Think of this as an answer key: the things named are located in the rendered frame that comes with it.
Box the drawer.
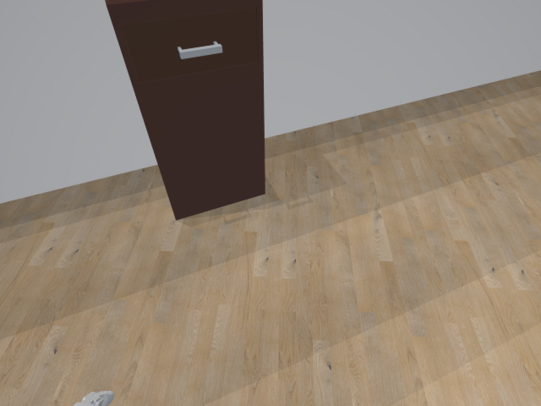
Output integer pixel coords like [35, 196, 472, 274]
[122, 7, 257, 82]

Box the handle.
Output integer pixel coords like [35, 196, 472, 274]
[178, 41, 222, 59]

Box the cabinet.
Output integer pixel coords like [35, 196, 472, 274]
[105, 0, 265, 221]

